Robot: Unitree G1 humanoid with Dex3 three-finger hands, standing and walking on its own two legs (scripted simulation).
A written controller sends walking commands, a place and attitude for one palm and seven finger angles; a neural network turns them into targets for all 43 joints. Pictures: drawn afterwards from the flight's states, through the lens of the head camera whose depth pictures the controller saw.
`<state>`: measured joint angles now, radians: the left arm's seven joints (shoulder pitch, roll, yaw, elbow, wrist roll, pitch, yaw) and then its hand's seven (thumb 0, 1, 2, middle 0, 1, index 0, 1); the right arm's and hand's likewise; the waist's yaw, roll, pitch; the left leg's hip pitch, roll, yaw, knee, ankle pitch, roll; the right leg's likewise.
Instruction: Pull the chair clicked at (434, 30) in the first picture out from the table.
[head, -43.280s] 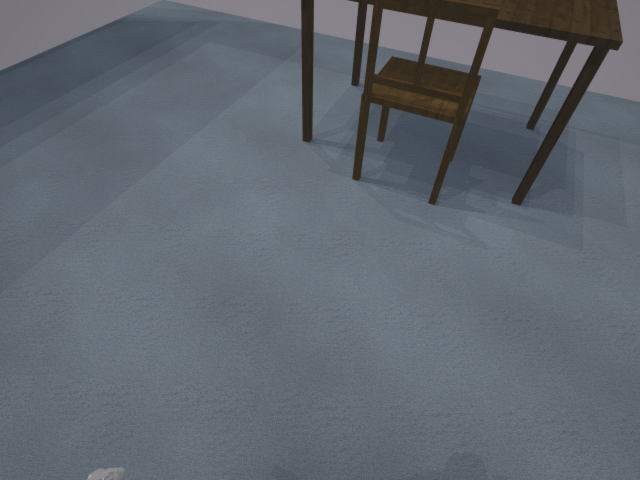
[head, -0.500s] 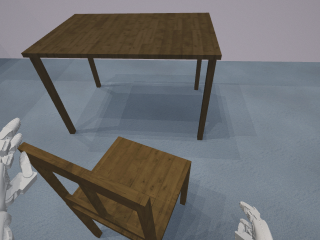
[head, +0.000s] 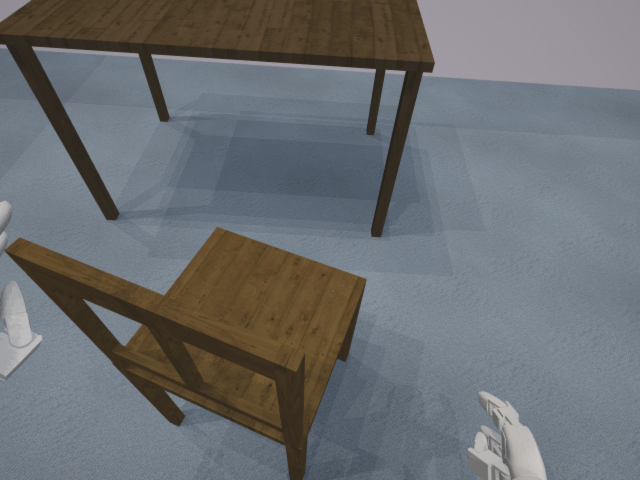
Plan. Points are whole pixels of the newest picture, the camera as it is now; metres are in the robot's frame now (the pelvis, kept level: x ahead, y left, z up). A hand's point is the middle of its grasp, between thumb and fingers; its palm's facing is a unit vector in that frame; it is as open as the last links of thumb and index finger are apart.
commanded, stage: step back with the hand held close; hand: left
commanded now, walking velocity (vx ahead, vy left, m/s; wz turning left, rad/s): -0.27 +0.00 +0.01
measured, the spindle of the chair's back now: (179, 356) +0.30 +0.24 -0.11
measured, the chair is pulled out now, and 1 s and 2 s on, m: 0.66 0.66 0.66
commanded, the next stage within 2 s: stop stepping back and stand still in 1.36 s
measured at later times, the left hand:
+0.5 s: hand (29, 370) +0.17 +0.25 +0.16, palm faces +0.40 -0.75 -0.53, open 7.4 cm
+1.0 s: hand (26, 424) +0.13 +0.23 +0.17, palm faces +0.45 -0.76 -0.48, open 7.4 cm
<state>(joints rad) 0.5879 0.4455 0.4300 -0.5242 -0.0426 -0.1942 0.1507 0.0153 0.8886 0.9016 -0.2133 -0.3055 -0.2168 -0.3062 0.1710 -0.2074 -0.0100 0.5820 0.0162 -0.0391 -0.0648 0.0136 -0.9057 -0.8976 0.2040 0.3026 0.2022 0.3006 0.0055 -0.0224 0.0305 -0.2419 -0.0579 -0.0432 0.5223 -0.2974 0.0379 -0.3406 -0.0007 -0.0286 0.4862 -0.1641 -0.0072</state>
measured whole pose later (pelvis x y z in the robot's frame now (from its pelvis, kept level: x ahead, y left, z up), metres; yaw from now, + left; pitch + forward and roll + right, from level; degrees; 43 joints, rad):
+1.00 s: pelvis -0.07 -0.04 -0.01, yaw +2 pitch +4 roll -2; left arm 0.54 0.42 0.45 -0.57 -0.02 -0.27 0.17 0.02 0.89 0.90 -0.21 -0.30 -0.21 -0.31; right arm 0.14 -0.17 -0.01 0.67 -0.02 -0.12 -0.06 0.01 -0.90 -0.90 0.21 0.30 0.20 0.30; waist 0.02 -0.02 0.04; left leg -0.45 0.04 -0.06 0.60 -0.22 -0.03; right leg -0.34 0.08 0.00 0.54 -0.26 -0.03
